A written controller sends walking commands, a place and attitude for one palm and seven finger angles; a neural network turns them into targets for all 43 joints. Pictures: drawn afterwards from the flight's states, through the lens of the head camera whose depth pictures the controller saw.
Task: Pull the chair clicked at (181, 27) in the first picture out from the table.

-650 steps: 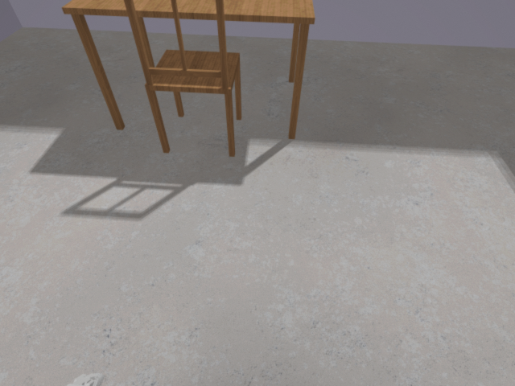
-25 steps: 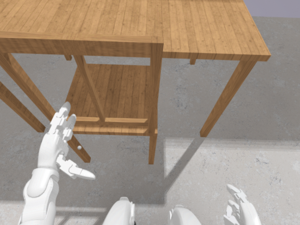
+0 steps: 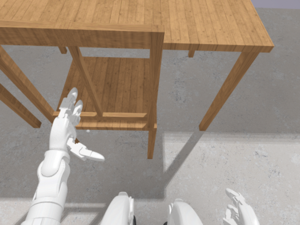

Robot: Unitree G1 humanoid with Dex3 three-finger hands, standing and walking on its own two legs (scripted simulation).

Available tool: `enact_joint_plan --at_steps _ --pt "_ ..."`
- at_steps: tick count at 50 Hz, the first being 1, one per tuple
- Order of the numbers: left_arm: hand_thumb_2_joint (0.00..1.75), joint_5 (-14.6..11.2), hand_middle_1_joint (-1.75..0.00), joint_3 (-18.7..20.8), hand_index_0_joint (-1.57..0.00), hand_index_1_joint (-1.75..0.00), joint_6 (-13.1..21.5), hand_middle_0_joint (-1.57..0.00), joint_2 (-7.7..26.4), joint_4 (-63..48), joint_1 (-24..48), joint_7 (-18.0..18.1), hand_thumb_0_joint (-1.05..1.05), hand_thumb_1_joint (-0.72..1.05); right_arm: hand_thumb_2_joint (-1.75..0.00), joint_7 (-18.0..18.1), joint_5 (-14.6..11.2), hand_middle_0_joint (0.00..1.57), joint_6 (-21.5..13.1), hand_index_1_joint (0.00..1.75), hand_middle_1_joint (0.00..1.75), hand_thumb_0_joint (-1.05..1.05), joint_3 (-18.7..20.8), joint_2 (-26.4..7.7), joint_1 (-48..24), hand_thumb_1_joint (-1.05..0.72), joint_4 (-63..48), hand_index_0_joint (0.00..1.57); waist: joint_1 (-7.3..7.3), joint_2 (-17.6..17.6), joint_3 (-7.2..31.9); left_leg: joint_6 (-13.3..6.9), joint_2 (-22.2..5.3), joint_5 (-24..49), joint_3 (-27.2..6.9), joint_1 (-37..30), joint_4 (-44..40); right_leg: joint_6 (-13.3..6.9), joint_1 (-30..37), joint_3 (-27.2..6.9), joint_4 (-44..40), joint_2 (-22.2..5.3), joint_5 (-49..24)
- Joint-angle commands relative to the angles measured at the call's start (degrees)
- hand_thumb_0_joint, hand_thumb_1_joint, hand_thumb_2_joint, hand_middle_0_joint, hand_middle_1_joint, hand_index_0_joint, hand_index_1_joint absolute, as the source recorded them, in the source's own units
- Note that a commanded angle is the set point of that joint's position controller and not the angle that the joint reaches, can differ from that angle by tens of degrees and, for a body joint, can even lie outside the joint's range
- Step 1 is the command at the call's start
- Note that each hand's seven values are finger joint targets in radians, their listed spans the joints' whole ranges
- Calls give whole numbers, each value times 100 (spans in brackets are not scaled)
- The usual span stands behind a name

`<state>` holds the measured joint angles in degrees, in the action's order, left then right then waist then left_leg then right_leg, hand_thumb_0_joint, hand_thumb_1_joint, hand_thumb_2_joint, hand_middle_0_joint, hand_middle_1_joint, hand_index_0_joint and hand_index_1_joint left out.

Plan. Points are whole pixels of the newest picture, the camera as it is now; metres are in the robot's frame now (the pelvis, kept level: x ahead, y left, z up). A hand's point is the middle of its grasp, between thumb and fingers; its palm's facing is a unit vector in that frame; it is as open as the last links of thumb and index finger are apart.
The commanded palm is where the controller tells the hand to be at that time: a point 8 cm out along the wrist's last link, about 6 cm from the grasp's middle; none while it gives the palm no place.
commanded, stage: aim the fingers beside a spindle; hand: left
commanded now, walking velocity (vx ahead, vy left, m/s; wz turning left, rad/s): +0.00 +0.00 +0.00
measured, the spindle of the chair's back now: (89, 87) +0.49 +0.20 +0.02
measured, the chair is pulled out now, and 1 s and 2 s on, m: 0.00 0.00 0.00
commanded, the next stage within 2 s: push the fingers through the gap in 0.78 s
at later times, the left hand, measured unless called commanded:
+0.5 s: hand (90, 128) +0.36 +0.17 +0.02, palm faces +0.00 -1.00 -0.04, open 16.9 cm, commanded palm +0.33 +0.22 +0.02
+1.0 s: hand (88, 127) +0.36 +0.18 +0.01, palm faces +0.00 -1.00 -0.03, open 16.9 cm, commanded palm +0.35 +0.23 +0.02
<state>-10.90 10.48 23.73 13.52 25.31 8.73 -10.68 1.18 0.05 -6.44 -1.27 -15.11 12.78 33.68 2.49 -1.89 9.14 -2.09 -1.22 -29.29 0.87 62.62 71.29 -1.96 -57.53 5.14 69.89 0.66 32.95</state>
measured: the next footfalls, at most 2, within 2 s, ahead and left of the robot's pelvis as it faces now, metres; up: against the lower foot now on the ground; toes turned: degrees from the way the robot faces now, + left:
none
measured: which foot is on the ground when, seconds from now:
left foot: down 0.00-1.00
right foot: down 0.00-1.00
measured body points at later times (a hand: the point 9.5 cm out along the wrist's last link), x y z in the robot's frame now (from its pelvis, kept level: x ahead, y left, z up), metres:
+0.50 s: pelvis +0.00 +0.00 -0.01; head +0.10 +0.01 +0.43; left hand +0.35 +0.22 +0.02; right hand +0.13 -0.25 -0.12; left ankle +0.04 +0.10 -0.63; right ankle +0.01 -0.10 -0.63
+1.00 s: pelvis +0.00 +0.00 -0.01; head +0.11 +0.02 +0.43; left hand +0.36 +0.23 +0.02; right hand +0.14 -0.25 -0.11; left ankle +0.04 +0.10 -0.63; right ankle +0.01 -0.10 -0.63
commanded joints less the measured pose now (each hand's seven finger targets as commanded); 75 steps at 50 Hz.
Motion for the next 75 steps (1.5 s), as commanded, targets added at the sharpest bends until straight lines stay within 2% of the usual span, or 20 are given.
enact_joint_plan --at_steps 1,7,10,16,23,27,39,41,43,45,50,54,60,61,62,64,65,69,71,75 --pt "30 -56 -8 443 -6 -8 430 -6 980 -955 1386 38 0 -50 -90 31 10 20 -174 30 30 0 361 -845 144 -90 -619 20 51 -148 2119 70 33 1556 -398 -1794 -803 3 599 -388 -956 -11 -1630" --pt "30 9 -8 77 -6 -8 462 -6 662 -874 1753 83 0 -50 -90 -6 14 20 -108 30 30 0 381 -836 211 -90 -587 20 151 -234 2240 109 -12 1686 -499 -2065 -772 0 273 -301 -864 -9 -1579" --pt "30 56 -8 193 -6 -8 461 -6 749 -618 1794 174 0 -50 -90 -6 19 20 -59 30 30 0 398 -865 240 -90 -563 20 148 -9 2188 88 -6 1544 -502 -1855 -730 6 240 -308 -849 4 -1481" --pt "30 77 -8 473 -6 -8 525 -6 1017 -873 1628 282 0 -50 -90 -57 24 20 47 30 30 0 373 -818 187 -90 -689 20 -33 -227 2491 98 36 1707 -425 -1871 -773 -11 604 -380 -811 0 -1720" --pt "30 -6 -8 233 -6 -8 505 -6 788 -757 1699 151 0 -50 -90 -41 -11 20 76 30 30 0 367 -814 191 -90 -621 20 171 74 2032 52 19 1359 -401 -1580 -737 26 506 -406 -942 4 -1512" --pt "30 -68 -8 358 -6 -8 590 -6 917 -888 1559 44 0 -50 -90 -21 -9 20 19 30 30 0 374 -816 180 -90 -647 20 65 -115 2217 47 49 1449 -361 -1603 -707 0 668 -465 -922 -4 -1617" --pt "30 -71 -8 357 -6 -8 540 -6 951 -786 1950 5 0 -50 -90 20 -11 20 -27 30 30 0 359 -830 145 -90 -587 20 133 -230 2210 57 38 1328 -410 -1660 -659 -4 406 -425 -905 1 -1390" --pt "30 -76 -8 426 -6 -8 537 -6 1013 -933 1726 2 0 -50 -90 12 -5 20 -38 30 30 0 379 -842 177 -90 -624 20 52 -263 2494 70 26 1644 -443 -1919 -673 -16 491 -395 -848 5 -1640" --pt "30 -97 -8 366 -6 -8 454 -6 916 -842 1475 -18 0 -50 -90 -11 -17 20 -15 30 30 0 375 -821 174 -90 -653 20 46 -200 2384 80 27 1725 -425 -1860 -701 -9 554 -379 -858 4 -1747" --pt "30 -93 -8 477 -6 -8 420 -6 1048 -664 1624 -4 0 -50 -90 1 -17 20 6 30 30 0 361 -842 186 -90 -608 20 115 21 2153 57 22 1527 -425 -1580 -657 1 502 -389 -861 23 -1617" --pt "30 -24 -8 374 -6 -8 516 -6 1051 -673 2480 23 0 -50 -90 30 -10 20 -17 30 30 0 345 -858 215 -90 -531 20 231 -304 2161 71 10 1333 -469 -1691 -623 -16 151 -383 -839 25 -1308" --pt "30 2 -8 300 -6 -8 520 -6 943 -673 2409 57 0 -50 -90 1 22 20 -21 30 30 0 378 -869 311 -90 -493 20 165 -409 2569 136 -15 1825 -562 -2190 -665 -32 144 -314 -789 21 -1588" --pt "30 61 -8 561 -6 -8 375 -6 1163 4 2604 131 0 -50 -90 -14 11 20 85 30 30 0 359 -900 375 -90 -444 20 220 -26 2217 86 8 1467 -503 -1664 -656 -10 170 -332 -837 46 -1402" --pt "30 75 -8 689 -6 -8 424 -6 1300 -71 2737 157 0 -50 -90 -13 16 20 100 30 30 0 361 -898 376 -90 -445 20 172 -166 2324 106 4 1554 -501 -1726 -664 -17 190 -348 -805 32 -1471" --pt "30 77 -8 507 -6 -8 457 -6 1095 -210 2795 157 0 -50 -90 -33 25 20 97 30 30 0 362 -862 379 -90 -469 20 183 -295 2483 115 6 1673 -506 -1908 -674 -16 194 -335 -790 32 -1548" --pt "30 73 -8 582 -6 -8 490 -6 1143 -207 2706 182 0 -50 -90 -58 39 20 108 30 30 0 379 -866 429 -90 -464 20 133 -386 2609 147 -2 1824 -520 -2067 -690 -32 219 -327 -794 40 -1620" --pt "30 85 -8 566 -6 -8 502 -6 1169 -122 2794 177 0 -50 -90 -59 37 20 119 30 30 0 374 -876 466 -90 -452 20 222 -219 2539 129 -17 1872 -542 -2028 -674 -26 197 -308 -781 61 -1669" --pt "30 112 -8 635 -6 -8 529 -6 1232 231 3136 164 0 -50 -90 -60 41 20 159 30 30 0 373 -892 507 -90 -354 20 291 -157 2352 106 -10 1562 -491 -1731 -635 -5 144 -359 -825 52 -1495" --pt "30 144 -8 574 -6 -8 573 -6 1221 223 3290 130 0 -50 -90 -65 39 20 164 30 30 0 370 -897 542 -90 -360 20 282 -345 2475 115 -11 1644 -506 -1899 -650 -19 93 -363 -809 59 -1503" --pt "30 164 -8 607 -6 -8 594 -6 1283 554 3649 133 0 -50 -90 -67 50 20 193 30 30 0 372 -921 624 -90 -275 20 367 -310 2390 107 -21 1588 -546 -1876 -623 -20 -69 -349 -813 72 -1408"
